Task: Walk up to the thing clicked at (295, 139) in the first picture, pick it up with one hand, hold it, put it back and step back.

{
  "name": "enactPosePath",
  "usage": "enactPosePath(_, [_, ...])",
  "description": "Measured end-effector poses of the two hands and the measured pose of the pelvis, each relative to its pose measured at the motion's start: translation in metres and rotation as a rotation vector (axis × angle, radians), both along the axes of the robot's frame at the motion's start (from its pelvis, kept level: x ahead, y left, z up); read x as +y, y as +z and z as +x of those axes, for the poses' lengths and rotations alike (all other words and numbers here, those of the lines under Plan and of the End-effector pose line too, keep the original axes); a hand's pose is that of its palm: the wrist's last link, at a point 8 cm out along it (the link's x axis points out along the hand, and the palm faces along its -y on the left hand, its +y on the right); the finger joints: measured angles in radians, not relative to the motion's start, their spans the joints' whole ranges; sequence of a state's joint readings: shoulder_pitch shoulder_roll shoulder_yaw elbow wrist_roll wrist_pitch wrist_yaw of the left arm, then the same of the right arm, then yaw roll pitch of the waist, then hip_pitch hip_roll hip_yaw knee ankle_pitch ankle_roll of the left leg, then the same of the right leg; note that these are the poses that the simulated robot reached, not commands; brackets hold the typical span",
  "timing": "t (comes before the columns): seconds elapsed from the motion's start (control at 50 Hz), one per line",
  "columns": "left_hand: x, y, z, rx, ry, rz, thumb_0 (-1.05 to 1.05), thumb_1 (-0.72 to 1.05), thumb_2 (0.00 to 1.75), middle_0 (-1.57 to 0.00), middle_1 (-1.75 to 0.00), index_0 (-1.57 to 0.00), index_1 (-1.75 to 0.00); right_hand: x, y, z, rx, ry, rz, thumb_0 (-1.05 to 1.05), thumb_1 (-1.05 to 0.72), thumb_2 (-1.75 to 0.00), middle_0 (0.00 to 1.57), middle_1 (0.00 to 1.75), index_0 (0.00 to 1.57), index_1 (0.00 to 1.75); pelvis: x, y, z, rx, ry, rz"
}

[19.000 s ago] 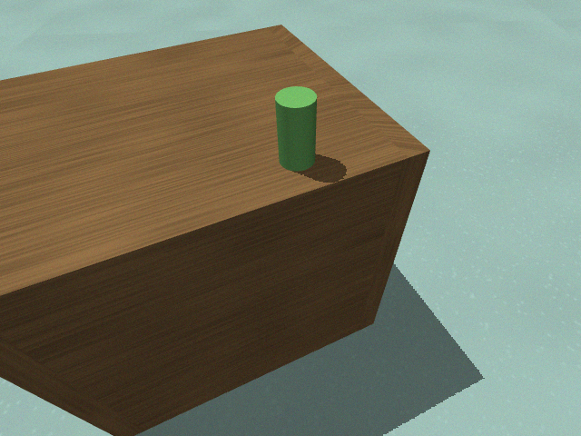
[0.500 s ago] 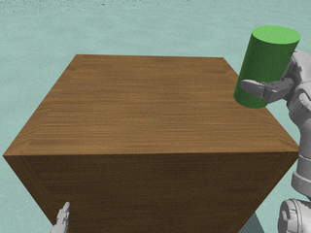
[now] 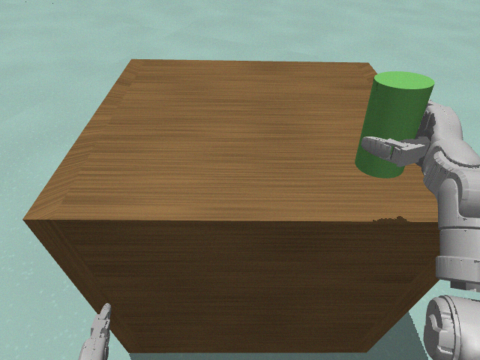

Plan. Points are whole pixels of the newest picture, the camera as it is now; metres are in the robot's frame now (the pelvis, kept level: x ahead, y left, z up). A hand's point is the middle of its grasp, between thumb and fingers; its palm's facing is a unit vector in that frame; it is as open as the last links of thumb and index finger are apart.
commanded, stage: crouch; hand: right
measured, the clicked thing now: (389, 126) +0.40 -0.18 +0.24
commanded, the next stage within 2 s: lower in 0.66 s
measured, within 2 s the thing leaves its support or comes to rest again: rests again in 1.64 s
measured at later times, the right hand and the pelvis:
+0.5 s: hand (377, 132) +0.44 -0.19 +0.20, palm faces +0.11 +0.99 -0.04, open 10.6 cm; pelvis +0.02 -0.01 +0.00, yaw +1 degrees
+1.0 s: hand (368, 147) +0.45 -0.19 +0.16, palm faces +0.10 +0.99 -0.02, open 10.6 cm; pelvis +0.02 -0.01 +0.00, yaw +2 degrees
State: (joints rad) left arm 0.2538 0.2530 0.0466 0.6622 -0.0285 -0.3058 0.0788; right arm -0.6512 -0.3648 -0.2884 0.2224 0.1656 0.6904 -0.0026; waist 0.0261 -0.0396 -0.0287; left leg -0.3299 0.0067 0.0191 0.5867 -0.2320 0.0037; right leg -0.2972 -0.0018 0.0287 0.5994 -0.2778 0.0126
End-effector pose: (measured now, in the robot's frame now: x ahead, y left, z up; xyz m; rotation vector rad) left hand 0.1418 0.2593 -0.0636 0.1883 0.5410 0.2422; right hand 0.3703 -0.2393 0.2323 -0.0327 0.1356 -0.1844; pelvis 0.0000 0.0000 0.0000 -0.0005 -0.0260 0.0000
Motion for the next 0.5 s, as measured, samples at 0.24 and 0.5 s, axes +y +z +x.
enactPosePath(0.24, [-0.012,0.009,0.021,-0.096,0.054,-0.007,-0.01,-0.5,0.05,-0.06,-0.06,-0.07,-0.05,0.011,-0.017,0.005,-0.088,0.075,0.014,-0.01,0.58,-1.16,0.72,1.12,0.73,1.13,-0.005,0.0,0.014,0.011,0.012,0.005])
enactPosePath(0.5, [-0.004,0.008,0.019,-0.031,0.04,0.019,-0.01,-0.5,0.04,-0.06,-0.05,-0.07,-0.05,-0.003,-0.026,0.042,-0.05,0.07,-0.001,-0.01,0.58,-1.14,0.72,1.11,0.74,1.12,-0.007,0.001,0.017,0.046,0.011,0.004])
